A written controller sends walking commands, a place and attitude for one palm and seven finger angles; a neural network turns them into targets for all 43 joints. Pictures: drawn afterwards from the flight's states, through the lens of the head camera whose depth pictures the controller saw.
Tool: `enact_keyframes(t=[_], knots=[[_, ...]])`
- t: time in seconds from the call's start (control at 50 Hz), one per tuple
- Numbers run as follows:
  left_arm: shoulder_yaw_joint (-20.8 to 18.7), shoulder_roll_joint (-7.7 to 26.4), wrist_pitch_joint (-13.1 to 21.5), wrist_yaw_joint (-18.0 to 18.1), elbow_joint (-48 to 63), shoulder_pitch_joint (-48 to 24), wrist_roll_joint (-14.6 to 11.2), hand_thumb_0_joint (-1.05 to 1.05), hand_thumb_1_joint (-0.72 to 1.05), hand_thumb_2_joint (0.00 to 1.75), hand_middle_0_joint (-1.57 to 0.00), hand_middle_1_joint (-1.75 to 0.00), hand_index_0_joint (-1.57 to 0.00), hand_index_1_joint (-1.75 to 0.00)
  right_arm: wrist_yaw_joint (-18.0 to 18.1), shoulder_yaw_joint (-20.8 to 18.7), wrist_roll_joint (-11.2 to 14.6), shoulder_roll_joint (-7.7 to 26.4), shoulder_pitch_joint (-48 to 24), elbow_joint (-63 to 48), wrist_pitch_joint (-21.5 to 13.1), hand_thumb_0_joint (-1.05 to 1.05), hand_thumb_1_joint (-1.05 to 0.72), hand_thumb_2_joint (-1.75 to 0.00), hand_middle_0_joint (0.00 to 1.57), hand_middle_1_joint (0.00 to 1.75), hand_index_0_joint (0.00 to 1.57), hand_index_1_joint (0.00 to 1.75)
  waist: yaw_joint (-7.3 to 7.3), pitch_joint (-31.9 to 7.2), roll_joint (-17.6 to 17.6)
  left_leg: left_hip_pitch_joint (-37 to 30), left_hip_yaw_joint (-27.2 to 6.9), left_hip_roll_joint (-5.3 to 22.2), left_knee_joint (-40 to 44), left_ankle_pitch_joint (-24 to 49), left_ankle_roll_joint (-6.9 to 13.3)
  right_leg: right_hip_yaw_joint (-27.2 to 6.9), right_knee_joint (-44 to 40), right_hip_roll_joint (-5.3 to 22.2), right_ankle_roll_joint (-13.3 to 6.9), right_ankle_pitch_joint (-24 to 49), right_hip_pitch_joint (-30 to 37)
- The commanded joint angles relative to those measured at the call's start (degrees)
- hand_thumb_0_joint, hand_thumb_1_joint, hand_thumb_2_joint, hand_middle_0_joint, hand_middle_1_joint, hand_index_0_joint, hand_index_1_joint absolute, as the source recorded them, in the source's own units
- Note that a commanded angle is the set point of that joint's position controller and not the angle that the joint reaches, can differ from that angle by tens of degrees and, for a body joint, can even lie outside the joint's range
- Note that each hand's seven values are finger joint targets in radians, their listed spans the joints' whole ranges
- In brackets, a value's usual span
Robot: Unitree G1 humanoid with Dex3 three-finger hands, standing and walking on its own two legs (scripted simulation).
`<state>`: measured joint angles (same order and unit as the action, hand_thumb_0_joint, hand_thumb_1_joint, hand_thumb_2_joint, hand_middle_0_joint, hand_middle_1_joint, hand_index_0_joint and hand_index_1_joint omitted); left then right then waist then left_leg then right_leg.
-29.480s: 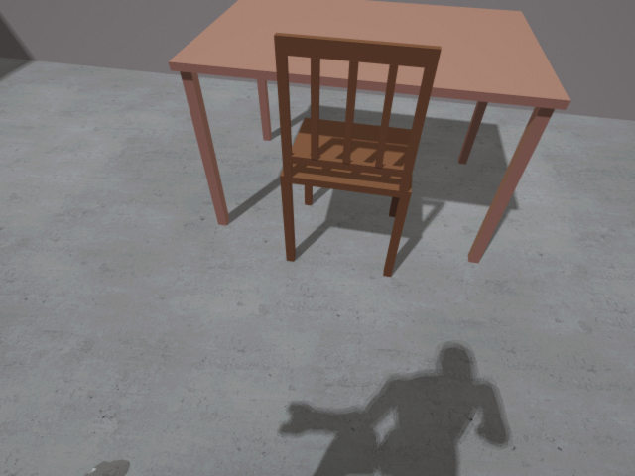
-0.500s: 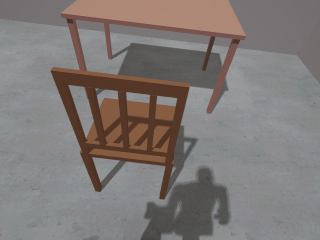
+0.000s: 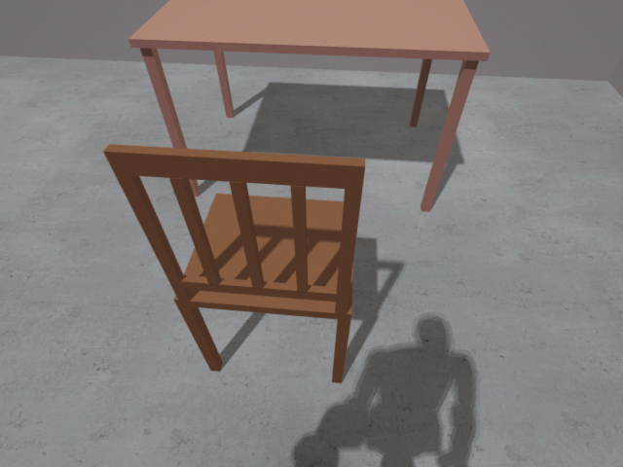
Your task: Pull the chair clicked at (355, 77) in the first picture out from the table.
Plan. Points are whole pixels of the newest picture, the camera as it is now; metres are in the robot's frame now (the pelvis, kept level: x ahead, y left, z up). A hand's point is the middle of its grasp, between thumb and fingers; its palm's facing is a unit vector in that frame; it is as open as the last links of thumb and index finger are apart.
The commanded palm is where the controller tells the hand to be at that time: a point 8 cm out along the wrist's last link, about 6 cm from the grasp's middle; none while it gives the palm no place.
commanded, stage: let the arm hang, fingers relaxed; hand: left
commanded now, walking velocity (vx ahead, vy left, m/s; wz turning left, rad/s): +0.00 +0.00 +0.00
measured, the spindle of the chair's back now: (249, 239) +0.53 +0.16 -0.09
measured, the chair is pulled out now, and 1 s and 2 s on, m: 0.69 0.69 0.69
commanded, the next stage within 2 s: look to check the result in 0.32 s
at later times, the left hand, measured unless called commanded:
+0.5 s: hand out of the picture -0.01 +0.16 -0.17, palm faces -0.01 -0.98 -0.18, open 7.4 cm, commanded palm none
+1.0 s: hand out of the picture -0.01 +0.15 -0.18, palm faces -0.01 -0.99 -0.16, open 7.4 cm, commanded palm none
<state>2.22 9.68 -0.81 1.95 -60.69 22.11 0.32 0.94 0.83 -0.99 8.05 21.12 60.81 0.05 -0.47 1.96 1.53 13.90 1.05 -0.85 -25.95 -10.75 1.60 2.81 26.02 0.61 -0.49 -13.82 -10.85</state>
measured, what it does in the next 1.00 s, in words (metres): stands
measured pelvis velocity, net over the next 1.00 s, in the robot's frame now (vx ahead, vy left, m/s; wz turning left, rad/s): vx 0.00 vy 0.00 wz -0.01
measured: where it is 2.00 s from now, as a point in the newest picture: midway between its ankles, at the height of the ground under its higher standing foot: outside the picture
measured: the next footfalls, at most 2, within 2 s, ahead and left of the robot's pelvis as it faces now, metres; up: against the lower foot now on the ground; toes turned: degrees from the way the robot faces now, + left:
none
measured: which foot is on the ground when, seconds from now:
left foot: down 0.00-1.00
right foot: down 0.00-1.00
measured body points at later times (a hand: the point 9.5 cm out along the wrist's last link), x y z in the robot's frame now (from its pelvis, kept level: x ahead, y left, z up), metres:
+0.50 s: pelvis +0.00 +0.00 +0.00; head +0.01 -0.01 +0.45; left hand -0.01 +0.21 -0.16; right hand -0.03 -0.20 -0.16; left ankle +0.04 +0.10 -0.74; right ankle +0.00 -0.11 -0.74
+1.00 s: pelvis +0.00 +0.00 +0.00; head +0.02 +0.00 +0.45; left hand -0.01 +0.20 -0.16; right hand -0.03 -0.21 -0.16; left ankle +0.04 +0.10 -0.74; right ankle +0.00 -0.11 -0.74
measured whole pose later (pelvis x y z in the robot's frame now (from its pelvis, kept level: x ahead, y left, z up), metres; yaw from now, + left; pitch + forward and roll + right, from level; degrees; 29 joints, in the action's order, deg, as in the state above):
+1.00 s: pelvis +0.00 +0.00 +0.00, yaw -1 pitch -1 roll +0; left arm 2.0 7.2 0.2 2.3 -61.6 18.7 0.3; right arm 1.8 0.8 -0.9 6.2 19.5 62.6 -0.7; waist -0.8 3.2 -0.1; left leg 13.4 1.4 -0.4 -25.4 -10.9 1.3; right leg 2.4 25.2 0.1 -0.8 -13.7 -10.4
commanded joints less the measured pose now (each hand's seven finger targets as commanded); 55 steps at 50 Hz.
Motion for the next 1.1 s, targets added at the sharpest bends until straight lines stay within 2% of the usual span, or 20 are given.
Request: enact_keyframes(t=[0.0,0.1,0.16,0.2,0.28,0.3,0.36,0.4,0.48,0.52,0.56,0.6,0.66,0.78,0.8,0.88,0.9,0.96,1.0,1.08], knots=[[-1.0,5.0,1.5,0.4,1.4,2.7,-0.1,0.0,0.9,0.9,-0.2,-0.3,-0.2,-0.3,0.6,-1.0,0.4,4.9,4.2,-0.4,-0.9,0.0,-0.9,-0.9,0.2,0.3,0.2,0.3,-0.02,3.9,-2.2,-0.5,-6.4,5.3,5.3,-1.2,2.0,-6.8,-7.1,5.1,-3.3,-0.6,-4.4],[-1.1,4.1,1.5,0.6,0.7,2.8,-0.1,0.0,0.9,0.9,-0.2,-0.3,-0.2,-0.3,0.7,-0.9,0.4,4.0,4.3,0.4,-0.9,0.0,-0.9,-0.9,0.2,0.3,0.2,0.3,0.05,5.2,-0.7,-0.2,-6.1,5.4,5.7,-1.8,1.8,-6.8,-7.3,5.0,-3.4,-1.0,-4.9],[-1.2,3.6,1.6,0.7,0.5,2.7,-0.1,0.0,0.9,0.9,-0.2,-0.3,-0.2,-0.3,0.8,-0.9,0.3,3.5,4.4,0.7,-1.0,0.0,-0.9,-0.9,0.2,0.3,0.2,0.3,-0.01,4.2,0.1,-0.6,-6.1,5.5,5.7,-1.2,1.7,-7.1,-7.0,5.0,-3.4,0.0,-4.2],[-1.2,3.2,1.5,0.7,0.1,2.3,-0.1,0.0,0.9,0.9,-0.2,-0.3,-0.2,-0.3,0.9,-1.0,0.4,3.3,4.4,0.7,-0.9,0.0,-0.9,-0.9,0.2,0.3,0.2,0.3,0.04,5.8,0.5,0.2,-6.4,5.6,6.3,-2.2,1.7,-6.9,-7.2,4.7,-3.4,-0.7,-4.7],[-1.3,2.7,1.5,0.7,0.0,2.4,-0.1,0.0,0.9,0.9,-0.2,-0.3,-0.2,-0.3,1.0,-1.1,0.3,3.2,4.6,0.7,-1.0,0.0,-0.9,-0.9,0.2,0.3,0.2,0.3,-0.1,4.7,0.2,-0.5,-6.4,5.8,6.3,-2.5,1.8,-7.0,-7.1,4.7,-3.3,-0.3,-4.4],[-1.3,2.8,1.5,0.7,0.2,2.2,-0.1,0.0,0.9,0.9,-0.2,-0.3,-0.2,-0.3,1.0,-1.1,0.3,3.2,4.5,0.7,-0.8,0.0,-0.9,-0.9,0.2,0.3,0.2,0.3,-0.02,6.2,-0.5,0.4,-6.4,5.8,6.6,-3.7,1.8,-6.6,-7.4,4.4,-3.3,-1.1,-4.9],[-1.4,2.7,1.5,0.7,0.2,2.4,0.0,0.0,0.9,0.9,-0.2,-0.3,-0.2,-0.3,1.0,-1.2,0.2,3.3,4.7,0.6,-0.9,0.0,-0.9,-0.9,0.2,0.3,0.2,0.3,-0.1,3.9,-0.7,-0.5,-6.4,5.8,6.5,-3.7,1.8,-6.9,-7.1,4.6,-3.3,-0.9,-4.1],[-1.4,2.7,1.5,0.7,0.2,2.1,0.0,0.0,0.9,0.9,-0.2,-0.3,-0.2,-0.3,1.0,-1.3,0.3,3.2,4.3,0.7,-0.8,0.0,-0.9,-0.9,0.2,0.3,0.2,0.3,0.04,5.0,-2.0,-0.3,-6.2,5.8,6.4,-3.3,1.8,-6.7,-7.4,4.6,-3.3,-0.7,-4.5],[-1.4,2.8,1.7,0.7,0.4,2.0,-0.1,0.0,0.9,0.9,-0.2,-0.3,-0.2,-0.3,1.0,-1.2,0.3,3.4,4.9,0.9,-1.1,0.0,-0.9,-0.9,0.2,0.3,0.2,0.3,-0.17,2.5,-2.4,-1.7,-6.1,5.8,5.6,-0.8,1.8,-6.8,-6.9,4.8,-3.2,0.9,-3.4],[-1.4,2.8,1.6,0.7,0.4,1.9,-0.1,0.0,0.9,0.9,-0.2,-0.3,-0.2,-0.3,1.0,-1.1,0.3,3.2,4.6,1.1,-1.0,0.0,-0.9,-0.9,0.2,0.3,0.2,0.3,-0.12,4.3,-1.8,-0.9,-6.2,5.8,6.0,-1.3,1.7,-7.0,-7.0,4.7,-3.3,0.2,-4.2],[-1.4,2.9,1.7,0.7,0.2,2.2,-0.2,0.0,0.9,0.9,-0.2,-0.3,-0.2,-0.3,1.0,-1.0,0.3,3.3,4.7,1.2,-1.1,0.0,-0.9,-0.9,0.2,0.3,0.2,0.3,-0.01,2.7,-1.3,-1.8,-6.1,5.9,5.6,0.3,1.8,-7.0,-6.8,4.9,-3.3,1.5,-3.4],[-1.3,2.8,1.6,0.7,0.3,1.9,-0.1,0.0,0.9,0.9,-0.2,-0.3,-0.2,-0.3,1.1,-1.0,0.4,3.1,4.3,1.3,-1.1,0.0,-0.9,-0.9,0.2,0.3,0.2,0.3,-0.04,4.4,-1.7,-1.5,-6.1,5.9,5.8,0.5,1.9,-6.8,-7.1,4.7,-3.3,1.5,-4.1],[-1.4,2.9,1.6,0.8,0.3,1.9,-0.1,0.0,0.9,0.9,-0.2,-0.3,-0.2,-0.3,1.1,-1.0,0.4,3.1,4.5,1.5,-1.2,0.0,-0.9,-0.9,0.2,0.3,0.2,0.3,-0.04,3.6,-1.3,-1.8,-6.1,6.0,5.7,1.0,1.8,-6.9,-6.9,4.9,-3.3,1.9,-3.4],[-1.4,2.9,1.5,0.7,0.2,1.6,-0.1,0.0,0.9,0.9,-0.2,-0.3,-0.2,-0.3,1.1,-1.0,0.3,3.3,4.4,1.5,-0.9,0.0,-0.9,-0.9,0.2,0.3,0.2,0.3,-0.13,4.9,-0.3,-0.7,-6.4,5.8,6.5,-2.5,1.7,-6.9,-7.3,4.7,-3.3,-0.7,-4.1],[-1.4,3.0,1.4,0.7,0.1,1.9,-0.1,0.0,0.9,0.9,-0.2,-0.3,-0.2,-0.3,1.0,-1.0,0.4,3.2,3.8,1.4,-0.8,0.0,-0.9,-0.9,0.2,0.3,0.2,0.3,0.1,6.4,-0.7,-0.1,-6.4,5.8,6.6,-3.6,1.7,-6.6,-7.8,4.7,-3.3,-1.6,-5.0],[-1.5,2.8,1.7,0.7,0.2,2.0,-0.1,0.0,0.9,0.9,-0.2,-0.3,-0.2,-0.3,1.0,-1.1,0.4,3.2,4.3,1.3,-1.0,0.0,-0.9,-0.9,0.2,0.3,0.2,0.3,-0.09,3.0,-1.7,-1.8,-6.2,5.6,5.7,-1.3,1.7,-6.9,-7.2,5.0,-3.3,0.2,-3.4],[-1.3,2.8,1.6,0.7,0.2,1.7,-0.1,0.0,0.9,0.9,-0.2,-0.3,-0.2,-0.3,1.1,-1.1,0.4,3.2,4.0,1.2,-0.9,0.0,-0.9,-0.9,0.2,0.3,0.2,0.3,-0.15,4.1,-1.7,-1.7,-6.2,5.7,5.8,-1.4,1.7,-6.8,-7.4,4.8,-3.3,0.0,-4.2],[-1.4,2.7,1.7,0.7,0.3,2.0,-0.1,0.0,0.9,0.9,-0.2,-0.3,-0.2,-0.3,1.1,-1.0,0.4,3.2,4.0,1.2,-1.2,0.0,-0.9,-0.9,0.2,0.3,0.2,0.3,-0.07,2.6,-0.4,-2.4,-6.4,5.8,5.7,0.8,1.8,-6.7,-6.8,5.0,-3.2,1.9,-3.2],[-1.3,2.7,1.6,0.6,0.3,1.5,-0.1,0.0,0.9,0.9,-0.2,-0.3,-0.2,-0.3,1.2,-1.0,0.5,3.1,3.7,1.2,-1.0,0.0,-0.9,-0.9,0.2,0.3,0.2,0.3,-0.11,4.6,-0.8,-1.6,-6.6,5.9,5.9,-0.1,1.8,-6.6,-7.3,4.7,-3.2,1.2,-3.9],[-1.4,2.5,1.6,0.6,0.0,1.9,-0.1,0.0,0.9,0.9,-0.2,-0.3,-0.2,-0.3,1.2,-1.0,0.4,3.3,4.0,1.3,-1.1,0.0,-0.9,-0.9,0.2,0.3,0.2,0.3,-0.08,3.9,-1.2,-1.7,-6.9,6.0,6.3,-0.5,1.9,-6.4,-6.9,4.8,-3.1,1.1,-3.5]])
